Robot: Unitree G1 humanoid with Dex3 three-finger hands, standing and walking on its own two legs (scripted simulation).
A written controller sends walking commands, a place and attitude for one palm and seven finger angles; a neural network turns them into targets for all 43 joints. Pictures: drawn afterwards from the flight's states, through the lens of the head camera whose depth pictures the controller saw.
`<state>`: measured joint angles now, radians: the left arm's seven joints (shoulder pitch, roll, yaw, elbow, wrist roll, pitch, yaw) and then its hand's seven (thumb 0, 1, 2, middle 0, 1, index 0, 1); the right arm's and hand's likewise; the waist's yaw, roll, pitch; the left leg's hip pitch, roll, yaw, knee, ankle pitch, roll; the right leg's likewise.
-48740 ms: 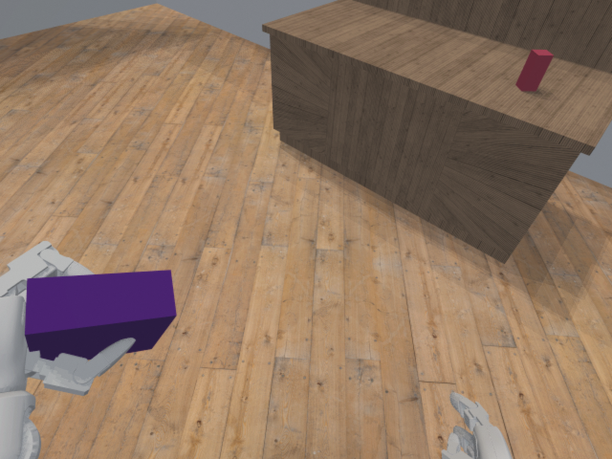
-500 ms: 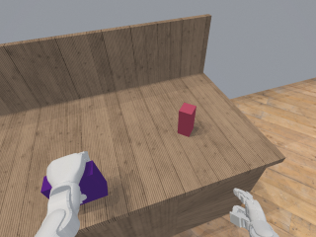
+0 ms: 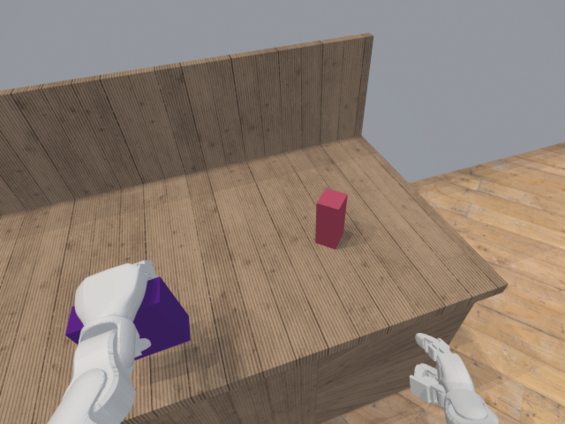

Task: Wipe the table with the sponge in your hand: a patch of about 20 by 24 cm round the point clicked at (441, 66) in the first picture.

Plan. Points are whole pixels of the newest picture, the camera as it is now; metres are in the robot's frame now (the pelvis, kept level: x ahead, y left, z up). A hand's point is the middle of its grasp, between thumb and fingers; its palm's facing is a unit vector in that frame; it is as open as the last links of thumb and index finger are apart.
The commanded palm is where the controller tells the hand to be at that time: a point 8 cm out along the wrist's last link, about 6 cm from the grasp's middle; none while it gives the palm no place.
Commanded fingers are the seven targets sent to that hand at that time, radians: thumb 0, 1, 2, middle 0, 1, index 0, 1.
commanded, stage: lift the sponge slowly off the table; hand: left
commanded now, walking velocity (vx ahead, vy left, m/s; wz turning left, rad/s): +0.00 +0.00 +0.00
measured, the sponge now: (139, 330) +0.23 +0.27 +0.00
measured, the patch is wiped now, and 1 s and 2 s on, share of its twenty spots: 1.00 1.00 1.00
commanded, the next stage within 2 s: bring the sponge back beside the body in 0.16 s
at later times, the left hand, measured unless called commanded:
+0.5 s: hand (125, 306) +0.24 +0.27 +0.06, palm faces +0.04 -0.14 -0.99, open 9.2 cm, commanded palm +0.20 +0.27 +0.13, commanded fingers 0.00 0.10 1.30 -1.20 -1.60 -1.20 -1.60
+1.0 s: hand (109, 309) +0.22 +0.28 +0.08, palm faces +0.07 -0.14 -0.99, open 9.2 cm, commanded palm +0.18 +0.27 +0.15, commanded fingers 0.00 0.10 1.30 -1.20 -1.60 -1.20 -1.60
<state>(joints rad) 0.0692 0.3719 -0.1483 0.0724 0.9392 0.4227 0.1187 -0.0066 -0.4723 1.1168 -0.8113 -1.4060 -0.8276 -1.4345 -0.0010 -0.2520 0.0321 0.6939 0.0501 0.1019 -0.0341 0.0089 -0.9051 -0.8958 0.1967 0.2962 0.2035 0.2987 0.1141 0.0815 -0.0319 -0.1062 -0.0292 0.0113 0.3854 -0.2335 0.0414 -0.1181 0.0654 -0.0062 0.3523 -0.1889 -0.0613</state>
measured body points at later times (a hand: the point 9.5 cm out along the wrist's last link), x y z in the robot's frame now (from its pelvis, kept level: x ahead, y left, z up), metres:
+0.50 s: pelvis +0.00 +0.01 +0.00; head -0.02 -0.03 +0.45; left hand +0.23 +0.28 +0.11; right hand +0.25 -0.19 -0.07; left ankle -0.01 +0.09 -0.75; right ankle +0.00 -0.08 -0.75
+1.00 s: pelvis +0.00 +0.00 +0.00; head -0.03 -0.03 +0.45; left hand +0.21 +0.28 +0.14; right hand +0.27 -0.17 -0.07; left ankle -0.01 +0.09 -0.75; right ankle +0.00 -0.08 -0.75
